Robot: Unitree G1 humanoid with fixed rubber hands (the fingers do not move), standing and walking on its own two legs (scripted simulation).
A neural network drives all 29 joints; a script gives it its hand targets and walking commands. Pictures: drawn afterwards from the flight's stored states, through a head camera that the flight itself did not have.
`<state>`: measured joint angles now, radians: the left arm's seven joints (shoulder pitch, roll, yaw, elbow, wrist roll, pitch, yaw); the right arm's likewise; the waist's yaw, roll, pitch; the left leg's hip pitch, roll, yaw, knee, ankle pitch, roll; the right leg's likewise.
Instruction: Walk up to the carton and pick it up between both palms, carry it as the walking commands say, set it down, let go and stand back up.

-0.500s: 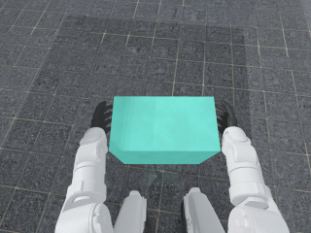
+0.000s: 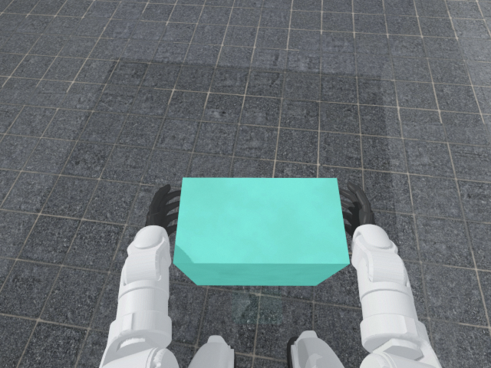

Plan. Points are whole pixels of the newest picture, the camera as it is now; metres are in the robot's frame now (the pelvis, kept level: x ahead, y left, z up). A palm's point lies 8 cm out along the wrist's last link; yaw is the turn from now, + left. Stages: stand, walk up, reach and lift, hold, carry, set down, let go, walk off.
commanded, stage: reach and lift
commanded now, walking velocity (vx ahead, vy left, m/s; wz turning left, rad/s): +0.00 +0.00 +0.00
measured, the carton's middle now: (257, 238) +0.35 +0.01 -0.11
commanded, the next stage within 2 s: none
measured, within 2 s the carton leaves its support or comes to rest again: neither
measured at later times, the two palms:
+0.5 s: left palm (146, 222) +0.33 +0.17 +0.04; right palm (382, 220) +0.32 -0.18 +0.04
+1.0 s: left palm (129, 214) +0.32 +0.18 +0.10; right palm (401, 212) +0.31 -0.17 +0.09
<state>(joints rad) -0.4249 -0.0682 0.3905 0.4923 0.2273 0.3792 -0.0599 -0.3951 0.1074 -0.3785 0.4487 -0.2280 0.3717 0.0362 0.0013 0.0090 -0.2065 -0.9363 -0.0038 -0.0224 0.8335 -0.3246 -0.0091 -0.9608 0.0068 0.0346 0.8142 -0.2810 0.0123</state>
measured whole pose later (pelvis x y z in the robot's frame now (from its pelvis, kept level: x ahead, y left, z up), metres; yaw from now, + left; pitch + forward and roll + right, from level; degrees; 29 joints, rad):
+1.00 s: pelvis +0.03 +0.00 +0.06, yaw +1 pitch -3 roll +0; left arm -0.26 -0.08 0.28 0.28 0.27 0.65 -0.08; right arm -0.22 0.13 -0.29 0.21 -0.27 0.66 0.06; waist -0.01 0.01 -0.02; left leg -0.10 0.01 -0.04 0.33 -0.18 -0.01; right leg -0.11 0.00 0.02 0.31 -0.14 0.01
